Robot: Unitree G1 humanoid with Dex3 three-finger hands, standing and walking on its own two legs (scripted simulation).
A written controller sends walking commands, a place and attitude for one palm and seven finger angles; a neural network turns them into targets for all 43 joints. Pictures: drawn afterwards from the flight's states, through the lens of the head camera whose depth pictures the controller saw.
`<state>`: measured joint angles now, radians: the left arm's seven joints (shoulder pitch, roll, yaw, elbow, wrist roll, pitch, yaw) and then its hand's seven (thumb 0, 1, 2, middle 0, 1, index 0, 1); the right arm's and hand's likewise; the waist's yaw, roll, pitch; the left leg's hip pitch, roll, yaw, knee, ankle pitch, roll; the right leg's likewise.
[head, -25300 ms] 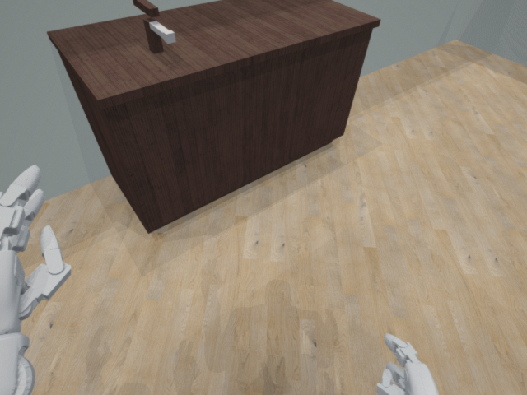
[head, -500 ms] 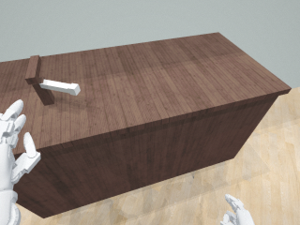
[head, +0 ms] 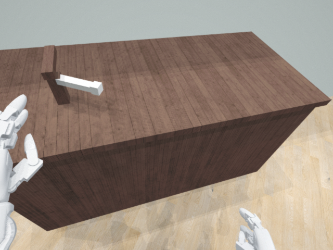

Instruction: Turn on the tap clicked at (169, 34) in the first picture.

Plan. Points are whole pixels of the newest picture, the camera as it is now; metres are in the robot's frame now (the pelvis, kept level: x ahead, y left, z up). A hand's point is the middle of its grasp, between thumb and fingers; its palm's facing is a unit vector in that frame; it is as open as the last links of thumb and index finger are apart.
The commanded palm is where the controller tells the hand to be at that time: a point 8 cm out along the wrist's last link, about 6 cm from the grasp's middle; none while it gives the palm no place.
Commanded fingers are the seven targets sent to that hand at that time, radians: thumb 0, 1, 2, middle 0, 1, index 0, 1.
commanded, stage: shuffle to correct the standing spot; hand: left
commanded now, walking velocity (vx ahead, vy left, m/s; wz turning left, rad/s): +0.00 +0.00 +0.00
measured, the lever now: (96, 88) +0.51 +0.26 +0.07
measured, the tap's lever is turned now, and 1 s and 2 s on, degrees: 58 58 58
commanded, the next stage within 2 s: come to a stop and stand still in 0.60 s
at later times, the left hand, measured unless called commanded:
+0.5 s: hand (57, 136) +0.27 +0.24 +0.17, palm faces +0.43 -0.83 -0.35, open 7.4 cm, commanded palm +0.20 +0.26 +0.18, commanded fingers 0.00 0.90 0.90 -0.20 -0.30 -0.20 -0.30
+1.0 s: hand (90, 114) +0.32 +0.19 +0.17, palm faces +0.37 -0.82 -0.44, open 7.4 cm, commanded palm +0.26 +0.24 +0.18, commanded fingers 0.00 0.90 0.90 -0.20 -0.30 -0.20 -0.30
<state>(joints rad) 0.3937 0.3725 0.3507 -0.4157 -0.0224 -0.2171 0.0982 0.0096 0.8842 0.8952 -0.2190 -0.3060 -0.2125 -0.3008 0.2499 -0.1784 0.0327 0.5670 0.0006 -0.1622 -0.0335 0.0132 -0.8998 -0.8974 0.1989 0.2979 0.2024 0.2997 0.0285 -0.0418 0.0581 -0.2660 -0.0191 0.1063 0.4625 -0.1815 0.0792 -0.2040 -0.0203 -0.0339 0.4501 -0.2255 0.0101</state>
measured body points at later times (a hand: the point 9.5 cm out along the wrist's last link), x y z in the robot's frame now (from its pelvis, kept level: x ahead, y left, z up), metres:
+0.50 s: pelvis +0.05 -0.02 -0.01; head +0.06 +0.00 +0.44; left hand +0.24 +0.28 +0.19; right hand +0.23 -0.23 -0.08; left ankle +0.05 +0.06 -0.74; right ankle +0.01 -0.14 -0.74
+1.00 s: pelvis +0.10 -0.04 -0.01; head +0.13 -0.05 +0.44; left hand +0.30 +0.24 +0.19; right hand +0.27 -0.25 -0.10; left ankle +0.08 +0.07 -0.73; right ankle +0.14 -0.13 -0.74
